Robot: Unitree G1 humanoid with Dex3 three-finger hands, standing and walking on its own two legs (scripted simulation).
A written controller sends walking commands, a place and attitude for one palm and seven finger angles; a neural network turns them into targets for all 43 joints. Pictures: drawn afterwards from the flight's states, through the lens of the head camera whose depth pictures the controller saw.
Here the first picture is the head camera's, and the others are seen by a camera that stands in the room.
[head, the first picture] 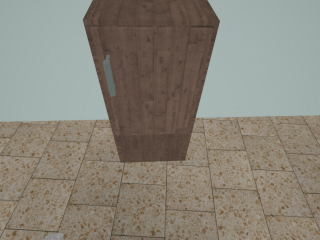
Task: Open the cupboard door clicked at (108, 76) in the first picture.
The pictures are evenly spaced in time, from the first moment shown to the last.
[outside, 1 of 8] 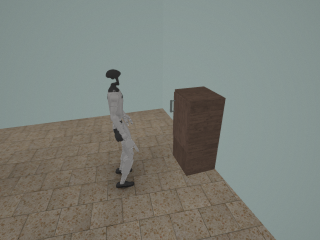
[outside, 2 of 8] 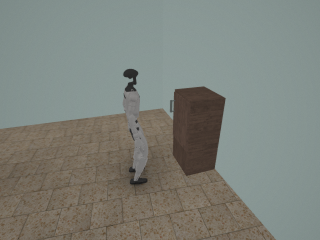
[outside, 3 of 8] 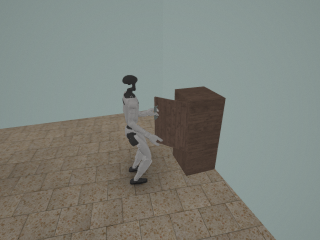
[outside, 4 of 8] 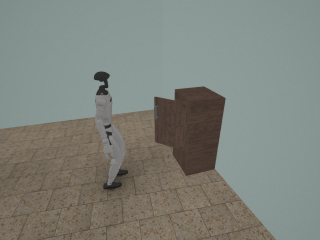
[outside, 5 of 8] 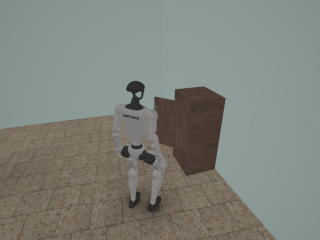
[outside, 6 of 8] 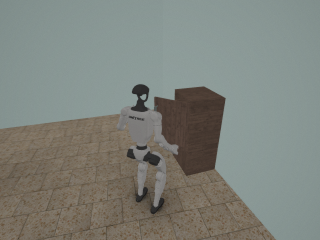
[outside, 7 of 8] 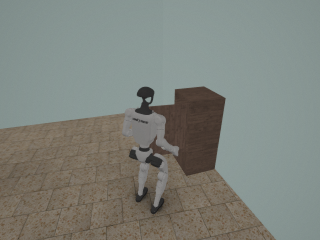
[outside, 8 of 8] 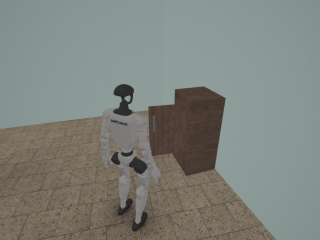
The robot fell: no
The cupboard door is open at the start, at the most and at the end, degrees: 0 84 84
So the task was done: yes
